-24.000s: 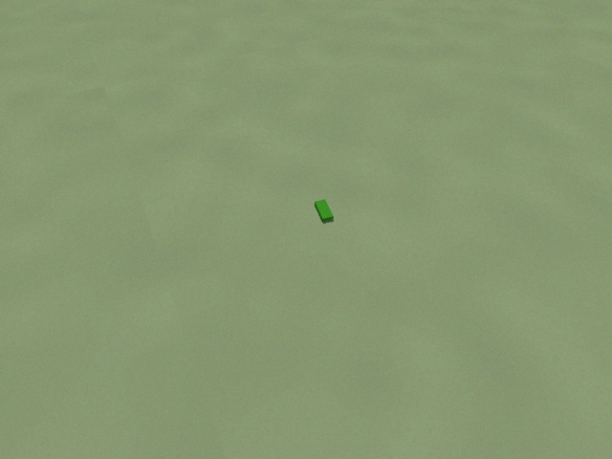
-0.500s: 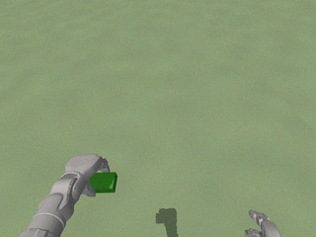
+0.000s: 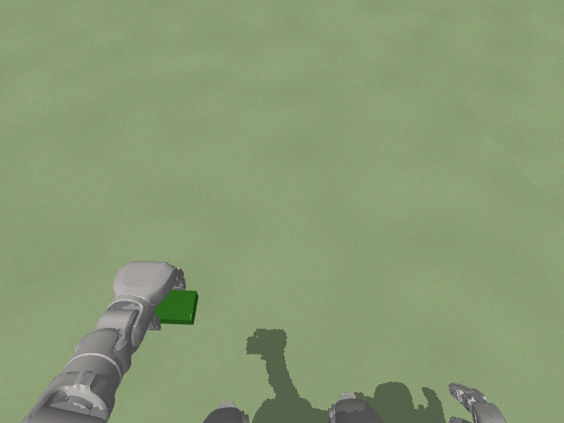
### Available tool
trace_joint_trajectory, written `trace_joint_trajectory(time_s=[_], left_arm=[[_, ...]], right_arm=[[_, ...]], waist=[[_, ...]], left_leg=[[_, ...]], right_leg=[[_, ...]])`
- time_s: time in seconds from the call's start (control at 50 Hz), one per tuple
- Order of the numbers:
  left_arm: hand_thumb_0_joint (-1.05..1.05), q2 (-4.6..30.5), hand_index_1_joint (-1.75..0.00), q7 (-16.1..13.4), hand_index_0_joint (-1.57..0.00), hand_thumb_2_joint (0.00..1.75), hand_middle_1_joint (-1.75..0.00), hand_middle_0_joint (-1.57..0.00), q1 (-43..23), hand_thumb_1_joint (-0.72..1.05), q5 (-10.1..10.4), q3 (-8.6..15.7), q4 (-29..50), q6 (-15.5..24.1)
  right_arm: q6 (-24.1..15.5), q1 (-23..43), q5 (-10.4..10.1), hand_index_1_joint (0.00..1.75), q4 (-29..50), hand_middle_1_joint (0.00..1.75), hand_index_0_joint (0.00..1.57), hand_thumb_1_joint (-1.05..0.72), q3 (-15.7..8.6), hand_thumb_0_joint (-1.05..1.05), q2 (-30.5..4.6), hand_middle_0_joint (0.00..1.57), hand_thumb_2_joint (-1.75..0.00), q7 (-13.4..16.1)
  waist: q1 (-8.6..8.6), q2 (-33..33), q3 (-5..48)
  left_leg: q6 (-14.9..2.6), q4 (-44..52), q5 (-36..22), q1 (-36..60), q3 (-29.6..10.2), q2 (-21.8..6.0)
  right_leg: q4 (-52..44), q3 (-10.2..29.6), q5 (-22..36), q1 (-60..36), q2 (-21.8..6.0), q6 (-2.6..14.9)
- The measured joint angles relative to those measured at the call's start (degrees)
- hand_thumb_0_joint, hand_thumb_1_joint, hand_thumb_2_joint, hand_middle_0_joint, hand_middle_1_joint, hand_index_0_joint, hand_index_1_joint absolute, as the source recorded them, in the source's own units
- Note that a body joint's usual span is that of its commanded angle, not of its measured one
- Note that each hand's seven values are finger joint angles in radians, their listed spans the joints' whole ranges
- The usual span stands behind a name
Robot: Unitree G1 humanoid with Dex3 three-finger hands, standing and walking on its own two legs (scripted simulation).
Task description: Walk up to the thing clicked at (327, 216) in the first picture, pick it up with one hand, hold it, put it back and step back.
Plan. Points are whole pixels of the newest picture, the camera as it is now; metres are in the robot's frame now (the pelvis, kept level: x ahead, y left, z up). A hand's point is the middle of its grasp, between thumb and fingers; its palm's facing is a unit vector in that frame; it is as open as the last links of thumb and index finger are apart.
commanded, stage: crouch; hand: left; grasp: from above
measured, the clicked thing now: (161, 306) +0.33 +0.22 -0.13
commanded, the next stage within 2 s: lower in 1.54 s
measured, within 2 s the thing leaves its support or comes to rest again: neither
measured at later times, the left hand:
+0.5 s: hand (182, 316) +0.38 +0.24 -0.34, palm faces -0.46 +0.05 -0.89, open 8.0 cm
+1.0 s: hand (194, 320) +0.41 +0.24 -0.48, palm faces -0.46 +0.03 -0.89, open 8.0 cm
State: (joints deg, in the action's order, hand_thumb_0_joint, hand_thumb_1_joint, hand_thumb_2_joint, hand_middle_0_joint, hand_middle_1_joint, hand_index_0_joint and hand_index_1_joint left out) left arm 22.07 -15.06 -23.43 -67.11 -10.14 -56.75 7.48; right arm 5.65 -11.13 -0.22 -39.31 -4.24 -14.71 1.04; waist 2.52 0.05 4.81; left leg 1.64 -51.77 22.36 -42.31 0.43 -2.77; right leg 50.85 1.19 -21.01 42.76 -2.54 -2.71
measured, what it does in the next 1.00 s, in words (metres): lowers itself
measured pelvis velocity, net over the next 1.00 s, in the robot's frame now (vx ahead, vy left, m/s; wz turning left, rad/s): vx -0.05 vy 0.01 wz -0.04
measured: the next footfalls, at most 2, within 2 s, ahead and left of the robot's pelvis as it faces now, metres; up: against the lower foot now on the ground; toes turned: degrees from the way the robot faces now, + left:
none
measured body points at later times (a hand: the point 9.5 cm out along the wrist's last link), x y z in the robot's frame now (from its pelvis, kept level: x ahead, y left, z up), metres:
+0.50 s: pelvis -0.04 +0.01 -0.21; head +0.15 +0.03 +0.20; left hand +0.40 +0.23 -0.29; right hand +0.00 -0.26 -0.33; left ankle +0.03 +0.14 -0.69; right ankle +0.04 -0.15 -0.69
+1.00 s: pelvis -0.05 +0.01 -0.32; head +0.19 +0.04 +0.06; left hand +0.43 +0.24 -0.43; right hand +0.00 -0.28 -0.43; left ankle +0.03 +0.14 -0.69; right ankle +0.03 -0.15 -0.69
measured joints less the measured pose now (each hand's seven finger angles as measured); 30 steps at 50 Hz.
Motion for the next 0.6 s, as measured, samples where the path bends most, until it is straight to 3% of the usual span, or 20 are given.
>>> trace_joint_trajectory(time_s=[0.1, 0.18, 0.42, 0.6], left_arm=[[0.0, 0.1, -0.18, -4.6, -0.97, 0.16, -0.2, -0.95, -5.04, 0.3, -2.28, 1.59, -5.67, -0.42], [0.0, 0.73, -0.17, -6.7, -0.97, 0.16, -0.19, -0.95, -9.24, 0.3, -2.54, 2.88, -9.4, -1.33], [0.0, 4.6, -0.19, -5.39, -0.96, 0.19, -0.21, -0.94, -17.34, 0.3, -2.19, 7.15, -13.17, -1.76], [0.0, 7.98, -0.2, -5.38, -0.95, 0.19, -0.22, -0.93, -21.29, 0.3, -4.28, 9.56, -14.47, 1.84]], right_arm=[[-1.22, -1.01, 1.2, 0.3, -1.19, 0.3, 0.2, -0.9, -1.03, 0.01, -0.67, 0.2, -0.9, -0.11], [-2.42, -1.74, 2.06, 0.3, -2.4, 0.3, 0.2, -0.9, -1.3, 0.01, -0.7, 0.2, -0.9, 0.2], [-5.32, -1.96, 3.93, 0.3, -3.41, 0.3, 0.2, -0.9, -0.1, 0.01, 1.35, 0.2, -0.9, -0.92], [-7.88, -0.14, 5.34, 0.3, -3.35, 0.3, 0.2, -0.9, 1.64, 0.01, 1.57, 0.2, -0.9, -3.28]], waist=[[1.56, 0.41, 2.65], [2.95, 1.06, 4.54], [6.33, 2.74, 6.44], [7.46, 2.25, 5.73]], left_leg=[[-0.23, -13.33, 4.7, -14.73, -0.87, -0.2], [-0.48, -23.05, 7.74, -26.03, -1.47, -0.19], [-1.16, -45.37, 13.19, -52.08, -2.79, 0.52], [-0.69, -57.79, 15.19, -66.29, -4.66, 1.39]], right_leg=[[12.43, 0.04, -4.27, 14.21, 0.26, -0.35], [21.62, 0.16, -7.09, 25.18, 0.39, -0.55], [43.22, 0.79, -12.45, 50.55, 0.39, -1.03], [55.4, 0.29, -14.9, 63.99, 0.28, -1.15]])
